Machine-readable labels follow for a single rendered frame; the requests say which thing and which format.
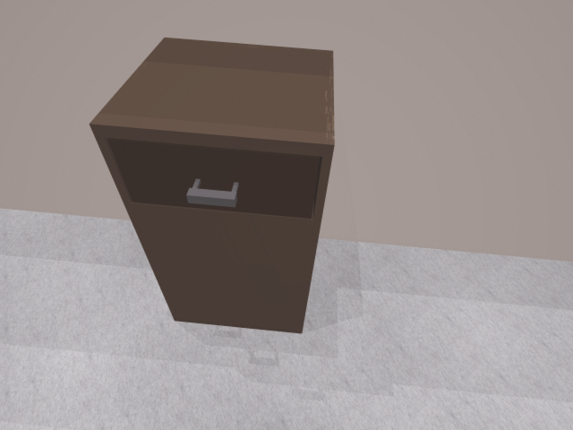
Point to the handle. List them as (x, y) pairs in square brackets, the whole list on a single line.
[(212, 197)]

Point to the cabinet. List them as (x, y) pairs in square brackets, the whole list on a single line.
[(228, 268)]

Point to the drawer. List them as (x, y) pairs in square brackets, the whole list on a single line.
[(270, 183)]

